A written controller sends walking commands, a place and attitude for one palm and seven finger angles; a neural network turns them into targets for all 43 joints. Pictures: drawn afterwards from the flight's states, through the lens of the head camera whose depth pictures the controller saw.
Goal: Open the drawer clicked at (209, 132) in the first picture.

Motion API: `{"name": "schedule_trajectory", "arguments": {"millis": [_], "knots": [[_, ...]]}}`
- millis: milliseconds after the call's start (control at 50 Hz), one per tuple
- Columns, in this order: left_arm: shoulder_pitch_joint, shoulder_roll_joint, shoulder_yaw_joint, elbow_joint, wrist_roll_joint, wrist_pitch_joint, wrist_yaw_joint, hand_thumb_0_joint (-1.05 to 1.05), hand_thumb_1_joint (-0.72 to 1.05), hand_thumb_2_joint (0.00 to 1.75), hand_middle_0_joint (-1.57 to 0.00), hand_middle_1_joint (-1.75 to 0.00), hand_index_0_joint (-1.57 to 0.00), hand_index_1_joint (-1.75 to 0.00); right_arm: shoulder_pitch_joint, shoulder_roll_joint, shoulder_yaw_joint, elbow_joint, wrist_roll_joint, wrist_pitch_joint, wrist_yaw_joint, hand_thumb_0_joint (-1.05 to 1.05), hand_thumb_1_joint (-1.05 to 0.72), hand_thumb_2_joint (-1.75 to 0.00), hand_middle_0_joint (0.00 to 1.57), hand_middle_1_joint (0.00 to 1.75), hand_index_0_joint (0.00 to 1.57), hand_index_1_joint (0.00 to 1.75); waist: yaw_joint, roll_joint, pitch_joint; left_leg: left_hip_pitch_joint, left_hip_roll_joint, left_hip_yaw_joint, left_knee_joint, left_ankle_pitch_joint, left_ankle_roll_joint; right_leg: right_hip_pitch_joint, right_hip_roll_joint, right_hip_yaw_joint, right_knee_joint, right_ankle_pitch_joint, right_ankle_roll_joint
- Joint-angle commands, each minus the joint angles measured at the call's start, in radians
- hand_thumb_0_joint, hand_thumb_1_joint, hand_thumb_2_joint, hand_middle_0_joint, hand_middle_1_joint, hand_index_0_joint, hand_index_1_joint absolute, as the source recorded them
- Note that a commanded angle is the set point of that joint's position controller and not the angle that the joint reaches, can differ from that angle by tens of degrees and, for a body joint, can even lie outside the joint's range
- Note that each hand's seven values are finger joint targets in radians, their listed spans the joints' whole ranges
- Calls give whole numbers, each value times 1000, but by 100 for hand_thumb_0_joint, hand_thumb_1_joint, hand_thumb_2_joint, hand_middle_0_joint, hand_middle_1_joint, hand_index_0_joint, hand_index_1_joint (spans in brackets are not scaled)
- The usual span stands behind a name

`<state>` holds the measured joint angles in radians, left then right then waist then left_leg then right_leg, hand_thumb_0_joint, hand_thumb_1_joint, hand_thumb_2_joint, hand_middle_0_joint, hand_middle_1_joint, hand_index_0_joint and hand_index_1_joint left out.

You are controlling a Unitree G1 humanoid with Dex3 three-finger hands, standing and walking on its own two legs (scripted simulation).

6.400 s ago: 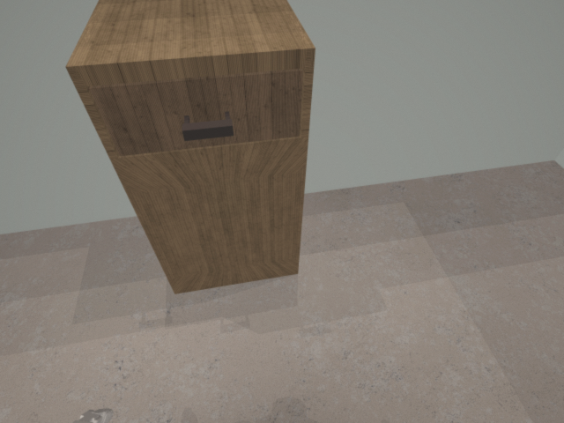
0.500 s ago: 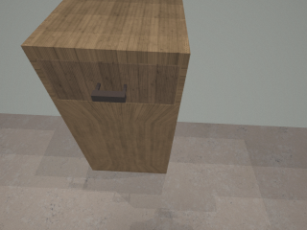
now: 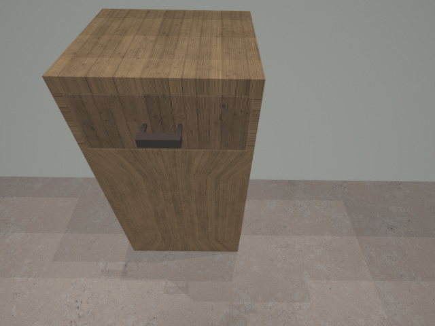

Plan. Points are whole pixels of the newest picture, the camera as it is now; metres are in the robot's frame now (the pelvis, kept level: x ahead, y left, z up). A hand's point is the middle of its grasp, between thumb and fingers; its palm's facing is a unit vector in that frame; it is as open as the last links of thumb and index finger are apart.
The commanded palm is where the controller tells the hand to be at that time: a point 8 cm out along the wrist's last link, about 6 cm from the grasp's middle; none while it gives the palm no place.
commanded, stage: come to a stop and stand still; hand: left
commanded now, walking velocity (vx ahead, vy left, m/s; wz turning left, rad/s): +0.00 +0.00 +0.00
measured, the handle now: (160, 133) +0.55 +0.18 +0.03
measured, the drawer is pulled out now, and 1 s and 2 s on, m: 0.00 0.00 0.00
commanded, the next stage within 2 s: look again from close up in 0.32 s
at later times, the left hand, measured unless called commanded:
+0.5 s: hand out of the picture +0.01 +0.18 -0.17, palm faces +0.01 -0.98 -0.17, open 7.4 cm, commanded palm none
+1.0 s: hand out of the picture +0.03 +0.17 -0.17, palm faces +0.02 -0.98 -0.18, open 7.4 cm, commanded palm none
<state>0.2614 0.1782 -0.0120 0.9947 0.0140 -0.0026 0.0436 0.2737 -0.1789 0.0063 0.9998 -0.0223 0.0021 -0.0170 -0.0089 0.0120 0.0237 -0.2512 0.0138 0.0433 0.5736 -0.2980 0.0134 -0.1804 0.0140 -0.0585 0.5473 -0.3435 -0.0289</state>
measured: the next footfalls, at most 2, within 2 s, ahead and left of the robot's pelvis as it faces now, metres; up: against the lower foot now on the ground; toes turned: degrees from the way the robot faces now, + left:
none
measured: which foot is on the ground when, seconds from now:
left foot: down 0.00-1.00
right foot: down 0.00-1.00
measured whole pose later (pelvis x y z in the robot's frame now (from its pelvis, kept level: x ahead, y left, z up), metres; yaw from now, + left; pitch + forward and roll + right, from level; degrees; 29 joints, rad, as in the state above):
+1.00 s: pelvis +0.03 +0.00 +0.01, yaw +0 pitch +0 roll +1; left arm 0.28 0.16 -0.01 1.11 0.01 -0.01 0.04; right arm 0.25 -0.15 0.02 1.13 -0.02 -0.02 -0.04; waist 0.01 -0.03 0.02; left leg -0.18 -0.01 0.05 0.47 -0.29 0.01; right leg -0.12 0.00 -0.05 0.46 -0.35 -0.02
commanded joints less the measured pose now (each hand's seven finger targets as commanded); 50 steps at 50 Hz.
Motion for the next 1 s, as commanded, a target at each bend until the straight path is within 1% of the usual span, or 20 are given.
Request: {"name": "schedule_trajectory", "arguments": {"millis": [0, 40, 60, 100, 180, 220, 260, 320, 360, 440, 560, 600, 640, 680, 780, 820, 860, 900, 960, 980], "knots": [[34, 117, 20, -40, -3, -10, -5, 0, 90, 90, -20, -30, -20, -30, 24, -106, -5, -37, 0, -17, 1, 0, -90, -90, 20, 30, 20, 30, 10, 1, 92, -70, 83, -128, -197, -10, 46, -57, -81, 105, -138, -26, -24], [42, 116, 21, -36, -3, -7, -8, 0, 90, 90, -20, -30, -20, -30, 34, -111, -4, -28, -1, -19, 0, 0, -90, -90, 20, 30, 20, 30, 13, 25, 78, -78, 87, -140, -221, -47, 50, -46, -79, 98, -128, -31, -23], [43, 115, 20, -30, -3, -7, -9, 0, 90, 90, -20, -30, -20, -30, 37, -111, -3, -22, 0, -21, 0, 0, -90, -90, 20, 30, 20, 30, 15, 15, 71, -79, 89, -148, -231, -55, 53, -37, -80, 91, -123, -23, -22], [54, 106, 19, -20, -2, -8, -10, 0, 90, 90, -20, -30, -20, -30, 46, -116, -1, -10, 1, -28, -3, 0, -90, -90, 20, 30, 20, 30, 18, 40, 35, -50, 105, -159, -242, -7, 61, -18, -77, 75, -104, 24, -16], [64, 96, 17, 7, -1, -12, -10, 0, 90, 90, -20, -30, -20, -30, 58, -103, 0, 16, 5, -35, -9, 0, -90, -90, 20, 30, 20, 30, 20, 6, 16, -11, 104, -139, -218, 112, 62, -6, -90, 80, -111, 92, -12], [72, 93, 16, 22, -4, -14, -10, 0, 90, 90, -20, -30, -20, -30, 62, -95, 2, 32, 7, -37, -11, 0, -90, -90, 20, 30, 20, 30, 20, 2, 1, 8, 99, -124, -200, 157, 59, 6, -100, 86, -119, 122, -12], [71, 92, 15, 35, -3, -14, -9, 0, 90, 90, -20, -30, -20, -30, 67, -90, 2, 45, 8, -35, -11, 0, -90, -90, 20, 30, 20, 30, 13, -17, 17, 11, 90, -108, -188, 165, 51, -2, -105, 94, -126, 140, -13], [82, 84, 15, 52, -3, -14, -8, 0, 90, 90, -20, -30, -20, -30, 65, -82, 3, 62, 9, -35, -14, 0, -90, -90, 20, 30, 20, 30, 15, 6, 26, 23, 91, -108, -190, 188, 53, -10, -106, 94, -126, 149, -12], [87, 81, 14, 64, -2, -14, -7, 0, 90, 90, -20, -30, -20, -30, 61, -80, 3, 68, 11, -35, -15, 0, -90, -90, 20, 30, 20, 30, 14, -1, 33, 28, 90, -102, -186, 194, 51, -14, -108, 95, -130, 160, -10], [100, 74, 14, 80, -1, -18, -6, 0, 90, 90, -20, -30, -20, -30, 58, -74, 1, 81, 12, -37, -18, 0, -90, -90, 20, 30, 20, 30, 12, -20, 10, 60, 89, -91, -165, 256, 49, -3, -115, 97, -129, 224, -10], [103, 70, 14, 94, 0, -18, -4, 0, 90, 90, -20, -30, -20, -30, 44, -72, 1, 95, 12, -36, -21, 0, -90, -90, 20, 30, 20, 30, 11, -8, 23, 70, 89, -88, -164, 283, 45, -2, -119, 93, -132, 253, -8], [110, 68, 14, 96, 1, -19, -3, 0, 90, 90, -20, -30, -20, -30, 42, -71, 1, 96, 12, -37, -23, 0, -90, -90, 20, 30, 20, 30, 11, -11, 15, 83, 90, -88, -158, 315, 46, 3, -120, 94, -131, 282, -8], [109, 67, 15, 97, 0, -18, -3, 0, 90, 90, -20, -30, -20, -30, 36, -72, 0, 96, 11, -36, -24, 0, -90, -90, 20, 30, 20, 30, 13, 0, 17, 86, 90, -85, -157, 313, 43, 5, -121, 94, -135, 287, -8], [109, 67, 15, 96, 2, -18, -3, 0, 90, 90, -20, -30, -20, -30, 35, -71, 0, 99, 11, -35, -24, 0, -90, -90, 20, 30, 20, 30, 12, -6, 28, 84, 90, -88, -161, 310, 43, 1, -117, 95, -136, 284, -8], [107, 69, 16, 97, 1, -19, -3, 0, 90, 90, -20, -30, -20, -30, 30, -72, 0, 101, 12, -35, -25, 0, -90, -90, 20, 30, 20, 30, 15, -22, 18, 92, 90, -84, -160, 321, 40, 17, -122, 96, -140, 319, -8], [107, 71, 17, 96, 0, -19, -3, 0, 90, 90, -20, -30, -20, -30, 31, -72, 1, 102, 11, -35, -26, 0, -90, -90, 20, 30, 20, 30, 17, -13, 10, 94, 90, -83, -158, 338, 39, 26, -126, 94, -140, 338, -9], [105, 72, 18, 96, -1, -18, -3, 0, 90, 90, -20, -30, -20, -30, 30, -72, 1, 104, 11, -34, -26, 0, -90, -90, 20, 30, 20, 30, 17, -24, 18, 87, 89, -84, -162, 320, 38, 28, -128, 92, -143, 332, -10], [101, 71, 16, 96, -1, -17, -4, 0, 90, 90, -20, -30, -20, -30, 31, -71, 2, 107, 10, -33, -25, 0, -90, -90, 20, 30, 20, 30, 16, -8, 29, 83, 88, -86, -168, 312, 38, 23, -124, 93, -147, 314, -10], [100, 71, 18, 96, -2, -18, -5, 0, 90, 90, -20, -30, -20, -30, 29, -70, 2, 108, 10, -32, -25, 0, -90, -90, 20, 30, 20, 30, 17, -22, 27, 83, 89, -82, -171, 301, 34, 26, -127, 96, -153, 324, -12], [103, 72, 19, 93, 0, -19, -4, 0, 90, 90, -20, -30, -20, -30, 36, -69, 3, 109, 10, -33, -25, 0, -90, -90, 20, 30, 20, 30, 17, -26, 14, 92, 89, -81, -168, 324, 35, 36, -124, 94, -148, 343, -12]]}}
